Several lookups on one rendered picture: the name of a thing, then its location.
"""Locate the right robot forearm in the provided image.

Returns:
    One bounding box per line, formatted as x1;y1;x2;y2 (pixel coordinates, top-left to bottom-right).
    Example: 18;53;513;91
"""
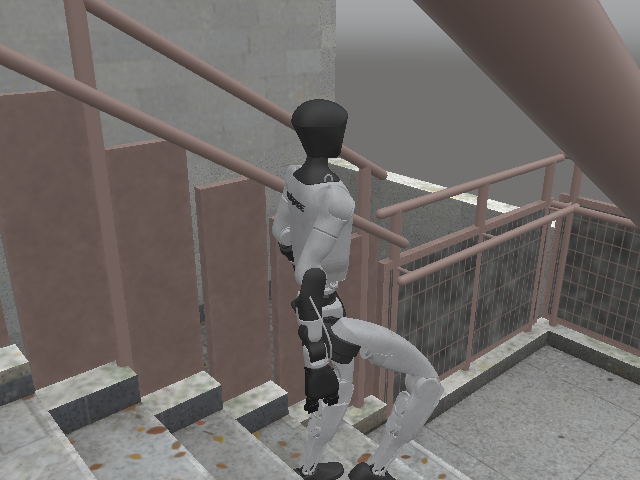
295;268;328;369

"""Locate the robot left upper arm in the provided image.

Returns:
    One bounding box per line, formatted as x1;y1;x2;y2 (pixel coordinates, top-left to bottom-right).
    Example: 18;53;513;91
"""
272;165;302;246

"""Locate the left robot forearm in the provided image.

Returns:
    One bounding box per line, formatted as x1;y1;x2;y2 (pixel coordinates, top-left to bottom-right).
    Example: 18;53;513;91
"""
278;242;295;271

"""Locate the right robot thigh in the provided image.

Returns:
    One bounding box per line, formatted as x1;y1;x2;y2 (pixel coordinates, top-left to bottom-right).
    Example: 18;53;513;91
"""
323;317;441;395

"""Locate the robot right upper arm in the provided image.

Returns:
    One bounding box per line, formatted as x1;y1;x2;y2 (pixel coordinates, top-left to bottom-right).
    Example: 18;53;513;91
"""
294;184;355;287

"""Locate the right robot hand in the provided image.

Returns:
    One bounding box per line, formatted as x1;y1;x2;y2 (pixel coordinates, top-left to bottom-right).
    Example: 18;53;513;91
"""
304;364;339;414

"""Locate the left robot hand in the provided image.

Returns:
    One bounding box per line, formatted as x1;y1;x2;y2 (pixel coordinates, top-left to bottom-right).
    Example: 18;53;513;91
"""
335;291;346;317

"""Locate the right robot shin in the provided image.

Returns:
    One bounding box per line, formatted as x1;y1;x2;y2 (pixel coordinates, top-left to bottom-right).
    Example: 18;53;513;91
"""
369;377;444;476

